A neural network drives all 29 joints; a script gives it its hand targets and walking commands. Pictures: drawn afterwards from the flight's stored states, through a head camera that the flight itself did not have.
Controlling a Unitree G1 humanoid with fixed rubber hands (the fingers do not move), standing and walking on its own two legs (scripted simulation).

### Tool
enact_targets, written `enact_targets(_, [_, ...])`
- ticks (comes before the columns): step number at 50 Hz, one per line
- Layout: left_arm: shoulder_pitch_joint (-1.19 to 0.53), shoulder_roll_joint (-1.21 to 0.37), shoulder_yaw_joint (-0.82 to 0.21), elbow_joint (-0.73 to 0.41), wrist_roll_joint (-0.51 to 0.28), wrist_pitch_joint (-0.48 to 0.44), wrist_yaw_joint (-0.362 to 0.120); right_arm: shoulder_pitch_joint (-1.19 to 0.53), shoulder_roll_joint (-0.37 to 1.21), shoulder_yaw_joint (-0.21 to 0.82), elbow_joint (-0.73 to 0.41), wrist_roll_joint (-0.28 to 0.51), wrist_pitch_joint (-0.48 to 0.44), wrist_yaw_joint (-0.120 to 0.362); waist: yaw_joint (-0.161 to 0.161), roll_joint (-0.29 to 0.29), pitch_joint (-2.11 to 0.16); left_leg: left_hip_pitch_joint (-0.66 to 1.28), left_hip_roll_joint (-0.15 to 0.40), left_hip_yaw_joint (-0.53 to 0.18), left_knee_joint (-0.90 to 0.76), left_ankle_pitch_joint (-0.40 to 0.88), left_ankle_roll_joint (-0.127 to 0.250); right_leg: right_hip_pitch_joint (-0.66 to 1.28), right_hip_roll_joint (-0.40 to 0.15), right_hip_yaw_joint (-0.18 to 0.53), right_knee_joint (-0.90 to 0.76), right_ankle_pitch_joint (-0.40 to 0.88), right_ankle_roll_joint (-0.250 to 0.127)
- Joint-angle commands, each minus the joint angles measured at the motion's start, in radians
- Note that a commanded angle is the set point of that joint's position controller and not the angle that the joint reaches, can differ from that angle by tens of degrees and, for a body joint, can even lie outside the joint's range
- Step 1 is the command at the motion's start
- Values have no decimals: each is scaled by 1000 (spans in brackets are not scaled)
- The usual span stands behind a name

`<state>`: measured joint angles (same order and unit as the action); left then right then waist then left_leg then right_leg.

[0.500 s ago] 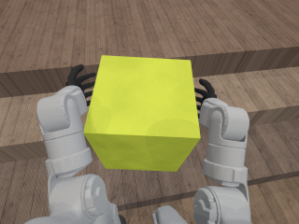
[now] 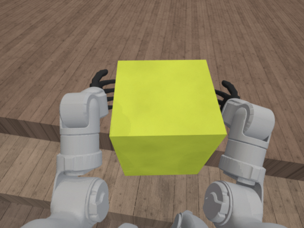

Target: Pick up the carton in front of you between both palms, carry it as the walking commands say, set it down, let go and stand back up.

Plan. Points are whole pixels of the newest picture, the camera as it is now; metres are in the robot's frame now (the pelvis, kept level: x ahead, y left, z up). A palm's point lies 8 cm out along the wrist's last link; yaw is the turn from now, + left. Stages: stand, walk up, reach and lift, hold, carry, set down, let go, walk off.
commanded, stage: carry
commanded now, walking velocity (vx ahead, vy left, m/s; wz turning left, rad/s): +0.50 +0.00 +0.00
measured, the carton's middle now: (161, 123) +0.36 +0.05 +0.09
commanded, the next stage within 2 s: none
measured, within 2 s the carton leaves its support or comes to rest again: neither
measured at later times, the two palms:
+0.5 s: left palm out of the picture +0.69 +0.19 +0.34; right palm out of the picture +0.64 -0.11 +0.32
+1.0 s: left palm out of the picture +0.94 +0.17 +0.49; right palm out of the picture +0.97 -0.13 +0.48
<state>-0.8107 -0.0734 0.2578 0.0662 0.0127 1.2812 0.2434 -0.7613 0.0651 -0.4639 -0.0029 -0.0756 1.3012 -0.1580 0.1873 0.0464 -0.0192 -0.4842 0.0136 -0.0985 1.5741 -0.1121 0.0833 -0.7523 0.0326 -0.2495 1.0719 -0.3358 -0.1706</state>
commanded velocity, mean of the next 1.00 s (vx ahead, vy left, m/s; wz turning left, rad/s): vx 0.50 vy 0.00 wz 0.00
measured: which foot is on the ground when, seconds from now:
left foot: up 0.00-0.38, down 0.40-0.96, up 0.98-1.00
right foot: down 0.00-0.42, up 0.44-0.94, down 0.96-1.00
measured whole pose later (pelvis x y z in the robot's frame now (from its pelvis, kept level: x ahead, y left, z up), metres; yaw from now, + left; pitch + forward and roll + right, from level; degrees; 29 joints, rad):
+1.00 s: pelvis +0.60 -0.01 +0.31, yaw -1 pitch +3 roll -3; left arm -0.81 -0.07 0.28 0.05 0.06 1.28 0.21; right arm -0.74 0.07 -0.42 -0.01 -0.06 1.27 -0.16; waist 0.13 0.01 -0.05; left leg -0.18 0.19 -0.01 0.79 -0.13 0.03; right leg -0.93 -0.05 -0.20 1.26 -0.39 -0.13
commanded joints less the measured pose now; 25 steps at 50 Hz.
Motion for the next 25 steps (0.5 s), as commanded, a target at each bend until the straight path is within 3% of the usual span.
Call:
enact_targets(1, [-864,-1048,-665,-169,-432,-24,-150,-622,740,501,25,80,-15,21,-103,-37,-430,-409,8,-94,529,-90,50,559,-328,893,-690,-132,-136])
enact_targets(2, [-934,-1086,-704,-284,-458,-45,-158,-711,749,546,-142,114,-47,25,-133,80,-429,-442,37,-100,426,-94,68,611,-333,822,-657,-164,-100])
enact_targets(3, [-853,-1064,-679,-211,-433,-40,-156,-711,717,568,-139,119,-57,23,-136,117,-421,-486,34,-37,369,-75,66,649,-299,698,-645,-110,-84])
enact_targets(4, [-791,-1004,-637,-173,-391,-48,-151,-612,734,589,-66,104,-59,24,-133,47,-430,-478,35,31,291,-151,63,676,-297,637,-652,11,-77])
enact_targets(5, [-735,-1004,-621,-147,-385,-46,-156,-560,727,584,-71,95,-59,21,-144,-13,-416,-515,41,50,259,-168,69,687,-303,554,-685,91,-88])
enact_targets(6, [-741,-964,-630,-154,-366,-43,-155,-579,715,590,-67,88,-53,21,-104,-58,-416,-559,67,38,213,-173,55,745,-305,525,-662,87,-95])
enact_targets(7, [-651,-950,-580,-138,-349,-33,-152,-617,755,657,-130,153,-47,19,-90,-179,-423,-621,53,94,297,-161,64,770,-347,494,-685,98,-108])
enact_targets(8, [-652,-954,-587,-159,-346,-32,-154,-682,764,667,-174,182,-56,16,-84,-108,-423,-764,54,99,442,-232,74,879,-342,553,-741,179,-125])
enact_targets(9, [-642,-892,-567,-182,-301,-28,-148,-668,791,713,-156,187,-41,15,-52,-132,-398,-963,42,92,618,-383,78,1003,-375,575,-715,197,-144])
enact_targets(10, [-594,-845,-540,-154,-263,-19,-134,-676,761,710,-166,221,-37,17,-36,-111,-378,-1116,67,49,718,-471,82,1085,-413,650,-722,164,-156])
enact_targets(11, [-558,-785,-499,-95,-247,-5,-131,-561,676,676,-55,167,-22,-6,-75,-31,-335,-1120,76,148,664,-410,76,1048,-343,548,-733,107,-97])
enact_targets(12, [-555,-758,-493,-164,-245,-2,-131,-574,715,683,-98,198,-22,-16,-103,-109,-279,-1085,95,140,497,-437,71,949,-340,474,-812,17,-55])
enact_targets(13, [-508,-752,-472,-67,-249,14,-138,-664,681,690,-161,191,-14,-27,-99,-159,-228,-1044,129,145,414,-390,43,932,-333,455,-869,-70,-49])
enact_targets(14, [-480,-738,-444,-47,-230,12,-133,-629,677,688,-90,188,2,-32,-135,-129,-223,-856,112,254,302,-285,35,705,-261,383,-943,97,-49])
enact_targets(15, [-567,-719,-456,-107,-252,14,-132,-606,705,695,-96,193,-4,-36,-181,-239,-256,-541,115,250,88,-314,39,581,-253,241,-1094,211,-42])
enact_targets(16, [-585,-705,-442,-136,-229,13,-138,-639,748,689,-25,199,8,-38,-196,-304,-276,-332,85,326,-82,-251,45,490,-191,75,-1067,471,-21])
enact_targets(17, [-562,-730,-434,-103,-219,25,-136,-697,747,713,-99,244,-12,-34,-214,-286,-329,-187,17,360,-252,-156,78,520,-199,58,-983,1080,-34])
enact_targets(18, [-553,-731,-424,-89,-210,24,-133,-697,774,730,-71,255,-8,-36,-230,-328,-411,-71,-37,419,-293,-163,80,641,-237,47,-812,1500,-36])
enact_targets(19, [-554,-715,-393,-142,-191,25,-131,-660,830,719,-50,272,-9,-40,-338,-435,-547,9,-84,432,-409,-176,78,778,-228,5,-582,1712,-11])
enact_targets(20, [-555,-706,-390,-128,-137,23,-125,-724,821,745,-89,293,-20,-36,-394,-321,-618,77,-118,409,-721,-172,52,889,-210,-10,-253,1700,40])
enact_targets(21, [-501,-722,-388,-90,-129,27,-123,-627,844,737,-84,263,-17,-29,-372,-278,-657,289,-129,224,-804,-230,68,691,-214,99,-93,1370,50])
enact_targets(22, [-418,-713,-342,-92,-67,22,-123,-759,858,791,-159,319,-32,-10,-332,213,-694,506,218,-526,-1136,205,240,317,37,168,373,281,178])
enact_targets(23, [-397,-685,-328,-72,-42,13,-119,-817,929,858,-149,397,-37,9,-299,218,-734,549,275,-677,-1154,120,317,220,72,393,688,141,145])
enact_targets(24, [-460,-707,-299,-59,-19,7,-121,-824,946,838,-118,418,-48,32,-300,146,-714,542,270,-648,-1094,67,308,110,62,412,848,153,118])
enact_targets(25, [-486,-768,-355,-133,-62,-9,-123,-882,1003,886,-184,476,-62,56,-295,100,-677,530,274,-528,-1049,148,258,35,23,428,891,145,106])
